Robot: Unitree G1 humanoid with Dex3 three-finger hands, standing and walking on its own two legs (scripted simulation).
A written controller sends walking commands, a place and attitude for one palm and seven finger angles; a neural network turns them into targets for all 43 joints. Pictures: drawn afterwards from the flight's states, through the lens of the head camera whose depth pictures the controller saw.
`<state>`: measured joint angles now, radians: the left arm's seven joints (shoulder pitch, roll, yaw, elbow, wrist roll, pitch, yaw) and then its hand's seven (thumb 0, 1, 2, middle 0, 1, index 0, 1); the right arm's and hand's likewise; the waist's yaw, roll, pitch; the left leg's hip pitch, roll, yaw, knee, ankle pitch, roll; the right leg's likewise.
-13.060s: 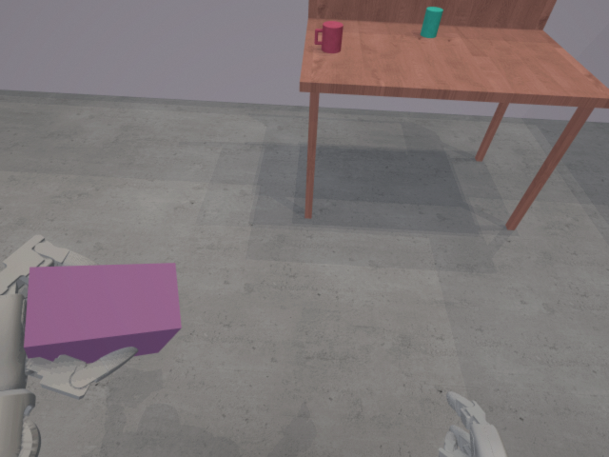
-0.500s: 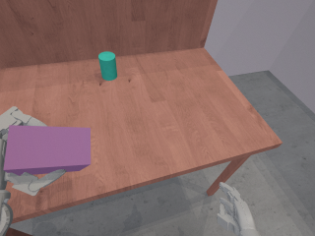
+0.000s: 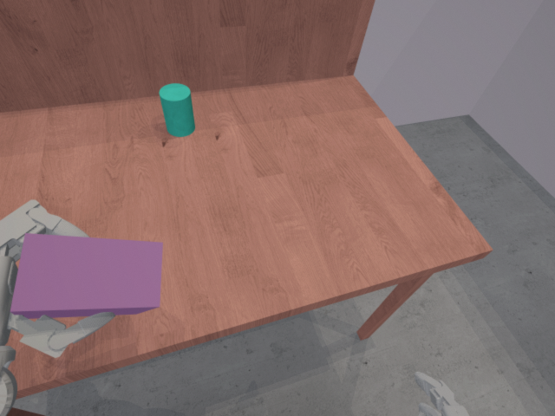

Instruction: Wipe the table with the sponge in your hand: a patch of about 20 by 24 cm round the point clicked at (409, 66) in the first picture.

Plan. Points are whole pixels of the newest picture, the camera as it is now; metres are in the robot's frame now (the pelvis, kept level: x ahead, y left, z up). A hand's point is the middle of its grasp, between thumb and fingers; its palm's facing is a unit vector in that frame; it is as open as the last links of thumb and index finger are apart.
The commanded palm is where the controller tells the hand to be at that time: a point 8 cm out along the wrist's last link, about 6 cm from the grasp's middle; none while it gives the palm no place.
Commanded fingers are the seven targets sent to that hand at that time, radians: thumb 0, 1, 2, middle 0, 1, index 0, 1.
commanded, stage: come to a stop and stand still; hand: left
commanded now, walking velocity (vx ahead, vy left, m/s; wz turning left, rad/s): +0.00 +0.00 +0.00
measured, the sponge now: (110, 281) +0.23 +0.21 +0.12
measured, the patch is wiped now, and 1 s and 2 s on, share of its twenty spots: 0.00 0.00 0.00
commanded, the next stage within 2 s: look again from close up in 0.70 s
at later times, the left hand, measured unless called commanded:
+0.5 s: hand (19, 295) +0.19 +0.26 +0.16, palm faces +0.38 -0.87 -0.32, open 10.5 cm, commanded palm +0.13 +0.29 +0.18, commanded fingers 0.00 0.10 1.30 -1.20 -1.60 -1.20 -1.60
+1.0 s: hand (37, 299) +0.19 +0.25 +0.16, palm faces +0.33 -0.87 -0.36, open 10.5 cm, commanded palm +0.14 +0.28 +0.18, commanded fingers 0.00 0.10 1.30 -1.20 -1.60 -1.20 -1.60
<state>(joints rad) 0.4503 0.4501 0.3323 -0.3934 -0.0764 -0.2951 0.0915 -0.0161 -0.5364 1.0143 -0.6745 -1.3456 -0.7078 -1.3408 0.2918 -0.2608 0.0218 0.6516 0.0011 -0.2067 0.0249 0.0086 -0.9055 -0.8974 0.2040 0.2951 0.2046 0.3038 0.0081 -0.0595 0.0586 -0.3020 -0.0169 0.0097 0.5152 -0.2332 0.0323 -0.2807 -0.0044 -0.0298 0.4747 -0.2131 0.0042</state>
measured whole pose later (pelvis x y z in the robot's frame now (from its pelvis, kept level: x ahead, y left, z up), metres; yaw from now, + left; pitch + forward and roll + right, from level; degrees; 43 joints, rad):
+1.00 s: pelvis -0.02 +0.00 +0.00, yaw +1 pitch -1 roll -1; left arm 0.46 0.40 0.34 -0.46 -0.10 -0.22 0.08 -0.02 -0.54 1.02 -0.67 -1.34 -0.71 -1.34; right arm 0.21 -0.22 0.03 0.59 0.03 -0.18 -0.01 0.01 -0.91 -0.90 0.20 0.30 0.20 0.30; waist 0.01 -0.02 0.05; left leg -0.26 -0.02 0.00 0.45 -0.17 0.03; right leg -0.23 -0.01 -0.04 0.39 -0.14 0.01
